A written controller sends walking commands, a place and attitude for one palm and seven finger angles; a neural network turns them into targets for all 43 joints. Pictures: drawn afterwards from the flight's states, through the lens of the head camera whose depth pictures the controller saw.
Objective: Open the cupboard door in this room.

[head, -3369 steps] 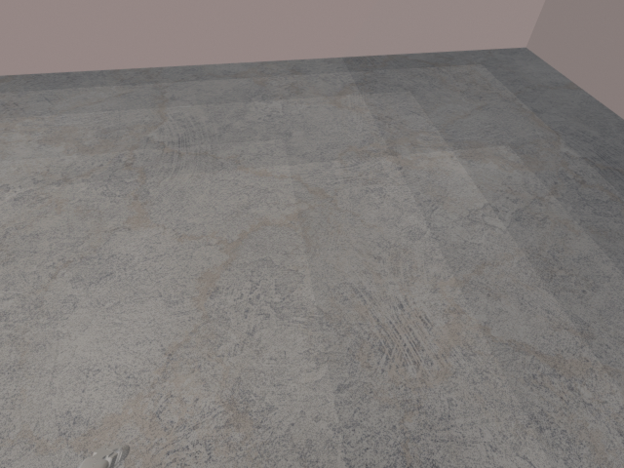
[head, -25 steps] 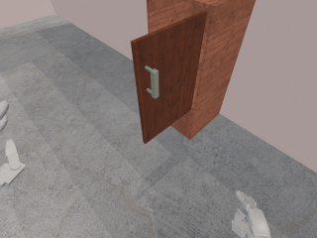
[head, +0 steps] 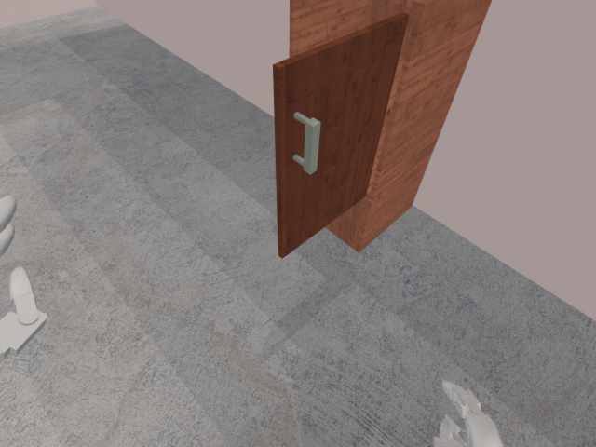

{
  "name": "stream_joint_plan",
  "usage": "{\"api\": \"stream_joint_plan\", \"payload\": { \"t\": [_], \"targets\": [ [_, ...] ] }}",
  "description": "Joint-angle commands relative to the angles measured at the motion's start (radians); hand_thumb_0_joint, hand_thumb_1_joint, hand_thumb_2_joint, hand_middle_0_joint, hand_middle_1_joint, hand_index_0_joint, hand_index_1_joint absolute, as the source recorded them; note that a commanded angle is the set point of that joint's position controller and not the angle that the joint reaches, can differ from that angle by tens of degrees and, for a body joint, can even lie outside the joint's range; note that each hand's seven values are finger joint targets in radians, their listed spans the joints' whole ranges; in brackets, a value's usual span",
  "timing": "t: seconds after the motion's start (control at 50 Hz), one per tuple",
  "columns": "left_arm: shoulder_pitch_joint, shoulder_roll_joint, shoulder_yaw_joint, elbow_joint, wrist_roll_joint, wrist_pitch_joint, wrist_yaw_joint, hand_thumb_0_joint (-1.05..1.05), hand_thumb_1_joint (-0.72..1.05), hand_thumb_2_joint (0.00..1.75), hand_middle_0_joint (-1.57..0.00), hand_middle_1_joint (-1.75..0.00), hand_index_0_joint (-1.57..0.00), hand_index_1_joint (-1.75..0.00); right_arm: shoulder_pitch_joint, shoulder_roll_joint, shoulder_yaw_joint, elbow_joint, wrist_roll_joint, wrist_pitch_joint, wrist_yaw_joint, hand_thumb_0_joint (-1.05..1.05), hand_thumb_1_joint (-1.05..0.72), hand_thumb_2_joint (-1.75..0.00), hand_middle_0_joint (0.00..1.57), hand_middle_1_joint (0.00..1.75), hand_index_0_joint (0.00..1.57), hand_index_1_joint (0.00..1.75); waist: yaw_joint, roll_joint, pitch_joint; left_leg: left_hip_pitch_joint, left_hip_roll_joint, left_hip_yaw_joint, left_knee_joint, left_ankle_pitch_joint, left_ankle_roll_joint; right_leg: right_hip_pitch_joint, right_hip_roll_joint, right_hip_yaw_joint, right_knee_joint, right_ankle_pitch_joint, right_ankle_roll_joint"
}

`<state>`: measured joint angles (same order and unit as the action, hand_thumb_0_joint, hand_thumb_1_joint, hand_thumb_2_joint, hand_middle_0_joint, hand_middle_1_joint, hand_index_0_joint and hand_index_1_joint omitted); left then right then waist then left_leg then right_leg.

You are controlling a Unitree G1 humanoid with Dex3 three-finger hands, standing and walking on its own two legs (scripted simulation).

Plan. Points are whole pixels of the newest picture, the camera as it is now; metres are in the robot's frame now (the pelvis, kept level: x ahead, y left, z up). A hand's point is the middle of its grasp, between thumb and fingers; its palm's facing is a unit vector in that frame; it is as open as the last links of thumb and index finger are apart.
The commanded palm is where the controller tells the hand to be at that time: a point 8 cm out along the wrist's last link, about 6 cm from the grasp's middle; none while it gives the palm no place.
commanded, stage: stop stepping back and stand still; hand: left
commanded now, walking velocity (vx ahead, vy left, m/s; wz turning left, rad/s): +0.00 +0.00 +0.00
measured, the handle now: (304, 143) +0.70 +0.02 +0.00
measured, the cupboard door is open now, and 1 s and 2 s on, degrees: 89 89 89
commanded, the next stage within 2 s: let the arm hang, fingers relaxed in 0.12 s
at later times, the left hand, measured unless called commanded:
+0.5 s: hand out of the picture +0.07 +0.18 -0.16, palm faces -0.04 -0.97 -0.23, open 7.4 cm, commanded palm none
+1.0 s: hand out of the picture +0.03 +0.22 -0.15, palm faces +0.05 -0.94 -0.34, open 7.4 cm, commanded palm none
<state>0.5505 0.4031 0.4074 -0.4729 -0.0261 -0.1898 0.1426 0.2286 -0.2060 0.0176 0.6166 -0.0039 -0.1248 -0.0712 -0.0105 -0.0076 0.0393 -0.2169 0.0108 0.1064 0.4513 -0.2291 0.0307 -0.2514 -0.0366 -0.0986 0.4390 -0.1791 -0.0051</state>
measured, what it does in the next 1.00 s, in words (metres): stands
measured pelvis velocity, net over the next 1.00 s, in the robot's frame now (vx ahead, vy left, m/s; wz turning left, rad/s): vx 0.00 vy -0.02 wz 0.06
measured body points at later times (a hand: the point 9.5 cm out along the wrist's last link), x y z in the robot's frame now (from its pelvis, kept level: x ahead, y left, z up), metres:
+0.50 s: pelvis -0.01 -0.01 -0.01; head +0.01 -0.02 +0.44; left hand +0.07 +0.23 -0.14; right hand +0.09 -0.27 -0.15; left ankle +0.01 +0.10 -0.74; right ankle +0.03 -0.11 -0.74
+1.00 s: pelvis +0.00 -0.02 +0.00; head +0.01 -0.04 +0.45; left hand +0.03 +0.26 -0.13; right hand +0.02 -0.27 -0.16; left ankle +0.01 +0.10 -0.74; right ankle +0.04 -0.11 -0.74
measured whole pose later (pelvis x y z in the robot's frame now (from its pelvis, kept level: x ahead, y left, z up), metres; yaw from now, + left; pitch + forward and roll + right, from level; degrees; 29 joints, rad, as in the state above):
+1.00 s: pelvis +0.00 -0.02 +0.00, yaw +3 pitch -2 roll +0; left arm 0.15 0.27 0.02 1.13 0.01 0.00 0.01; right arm 0.23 -0.24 0.00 1.13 -0.02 0.02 0.00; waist -0.01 0.05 0.06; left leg -0.18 0.01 0.05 0.39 -0.18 0.00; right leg -0.21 -0.01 -0.12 0.40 -0.17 -0.04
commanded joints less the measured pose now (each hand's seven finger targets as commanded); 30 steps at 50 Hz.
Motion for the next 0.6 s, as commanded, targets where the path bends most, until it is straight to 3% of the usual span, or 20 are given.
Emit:
{"api": "stream_joint_plan", "payload": {
  "t": [0.0,0.18,0.2,0.22,0.26,0.28,0.32,0.36,0.38,0.4,0.42,0.46,0.48,0.52,0.58],
  "targets": [
    [0.009,0.17,0.132,-0.191,-0.005,-0.062,0.022,0.0,0.9,0.9,-0.2,-0.3,-0.2,-0.3,-0.101,-0.126,-0.057,-0.157,-0.002,-0.058,-0.016,0.0,-0.9,-0.9,0.2,0.3,0.2,0.3,0.013,0.087,-0.106,-0.069,0.091,-0.14,-0.137,0.065,-0.018,0.125,-0.026,0.08,-0.029,0.065,0.001],
    [-0.028,0.155,0.111,-0.193,-0.004,-0.062,0.021,0.0,0.9,0.9,-0.2,-0.3,-0.2,-0.3,-0.101,-0.128,-0.058,-0.162,0.0,-0.053,-0.022,0.0,-0.9,-0.9,0.2,0.3,0.2,0.3,0.01,0.066,-0.099,-0.053,0.088,-0.129,-0.131,0.03,-0.016,0.105,-0.032,0.097,-0.043,0.067,0.003],
    [-0.112,-0.012,-0.339,0.614,0.047,0.043,-0.11,0.0,0.9,0.9,-0.2,-0.3,-0.2,-0.3,-0.124,-0.255,-0.102,0.112,0.013,-0.119,0.067,0.0,-0.9,-0.9,0.2,0.3,0.2,0.3,-0.06,0.085,-0.018,-0.063,0.125,-0.168,0.034,0.237,-0.004,-0.108,-0.073,0.062,0.088,0.098,-0.014],
    [-0.145,0.001,-0.279,0.629,0.054,0.151,-0.137,0.0,0.9,0.9,-0.2,-0.3,-0.2,-0.3,-0.058,-0.283,-0.108,0.097,0.012,-0.01,0.078,0.0,-0.9,-0.9,0.2,0.3,0.2,0.3,-0.03,0.098,-0.054,-0.081,0.142,-0.187,-0.017,0.331,-0.004,-0.083,-0.081,0.098,0.075,0.026,-0.02],
    [-0.158,-0.032,-0.283,0.66,0.058,0.187,-0.139,0.0,0.9,0.9,-0.2,-0.3,-0.2,-0.3,-0.073,-0.251,-0.095,0.079,0.001,0.033,0.072,0.0,-0.9,-0.9,0.2,0.3,0.2,0.3,-0.019,0.111,-0.095,-0.131,0.18,-0.235,-0.046,0.266,0.038,-0.064,-0.035,0.077,0.172,-0.127,-0.015],
    [-0.178,-0.022,-0.286,0.712,0.06,0.186,-0.138,0.0,0.9,0.9,-0.2,-0.3,-0.2,-0.3,-0.083,-0.245,-0.082,0.077,-0.006,0.047,0.072,0.0,-0.9,-0.9,0.2,0.3,0.2,0.3,-0.009,0.06,-0.101,-0.144,0.183,-0.259,-0.058,0.237,0.054,-0.039,-0.032,0.088,0.181,-0.14,-0.018],
    [-0.198,0.011,-0.299,0.825,0.065,0.177,-0.137,0.0,0.9,0.9,-0.2,-0.3,-0.2,-0.3,-0.09,-0.239,-0.07,0.096,-0.015,0.059,0.073,0.0,-0.9,-0.9,0.2,0.3,0.2,0.3,0.011,-0.09,-0.153,-0.116,0.149,-0.233,-0.017,0.229,0.048,0.037,-0.051,0.115,0.103,-0.015,-0.033],
    [-0.269,0.05,-0.312,0.945,0.069,0.175,-0.14,0.0,0.9,0.9,-0.2,-0.3,-0.2,-0.3,-0.08,-0.236,-0.07,0.132,-0.013,0.077,0.074,0.0,-0.9,-0.9,0.2,0.3,0.2,0.3,0.002,-0.205,-0.153,-0.071,0.075,-0.18,0.039,0.117,0.024,0.028,-0.12,0.174,0.019,0.066,-0.067],
    [-0.306,0.06,-0.321,0.999,0.067,0.176,-0.14,0.0,0.9,0.9,-0.2,-0.3,-0.2,-0.3,-0.072,-0.23,-0.068,0.152,-0.013,0.09,0.074,0.0,-0.9,-0.9,0.2,0.3,0.2,0.3,-0.009,-0.234,-0.133,-0.036,0.047,-0.153,0.057,0.07,0.016,-0.009,-0.148,0.195,-0.024,0.046,-0.084],
    [-0.342,0.068,-0.331,1.049,0.062,0.18,-0.138,0.0,0.9,0.9,-0.2,-0.3,-0.2,-0.3,-0.065,-0.231,-0.066,0.172,-0.016,0.101,0.075,0.0,-0.9,-0.9,0.2,0.3,0.2,0.3,-0.02,-0.187,-0.107,-0.012,0.036,-0.144,0.055,0.061,0.011,-0.042,-0.151,0.192,-0.04,0.0,-0.095],
    [-0.36,0.055,-0.344,1.098,0.056,0.182,-0.137,0.0,0.9,0.9,-0.2,-0.3,-0.2,-0.3,-0.067,-0.219,-0.058,0.197,-0.019,0.108,0.077,0.0,-0.9,-0.9,0.2,0.3,0.2,0.3,-0.02,-0.072,-0.077,0.005,0.041,-0.143,0.032,0.06,0.008,-0.073,-0.145,0.192,-0.048,-0.049,-0.093],
    [-0.357,0.041,-0.36,1.185,0.049,0.182,-0.134,0.0,0.9,0.9,-0.2,-0.3,-0.2,-0.3,-0.079,-0.201,-0.046,0.234,-0.022,0.115,0.076,0.0,-0.9,-0.9,0.2,0.3,0.2,0.3,-0.007,0.076,-0.05,-0.014,0.065,-0.162,-0.04,0.062,0.008,-0.044,-0.108,0.175,-0.049,-0.094,-0.07],
    [-0.348,0.037,-0.365,1.23,0.047,0.18,-0.133,0.0,0.9,0.9,-0.2,-0.3,-0.2,-0.3,-0.084,-0.199,-0.043,0.252,-0.022,0.116,0.073,0.0,-0.9,-0.9,0.2,0.3,0.2,0.3,0.0,0.111,-0.052,-0.028,0.074,-0.171,-0.065,0.054,0.007,-0.009,-0.097,0.172,-0.053,-0.085,-0.064],
    [-0.331,0.03,-0.369,1.306,0.044,0.174,-0.13,0.0,0.9,0.9,-0.2,-0.3,-0.2,-0.3,-0.068,-0.19,-0.041,0.285,-0.017,0.118,0.07,0.0,-0.9,-0.9,0.2,0.3,0.2,0.3,0.006,0.092,-0.087,-0.014,0.075,-0.165,-0.071,0.058,0.002,0.049,-0.1,0.167,-0.073,-0.055,-0.062],
    [-0.328,0.015,-0.367,1.392,0.04,0.173,-0.128,0.0,0.9,0.9,-0.2,-0.3,-0.2,-0.3,-0.034,-0.171,-0.042,0.34,-0.018,0.128,0.065,0.0,-0.9,-0.9,0.2,0.3,0.2,0.3,0.003,0.126,-0.064,-0.013,0.07,-0.155,-0.084,-0.02,-0.004,0.043,-0.106,0.169,-0.129,-0.14,-0.072]
  ]
}}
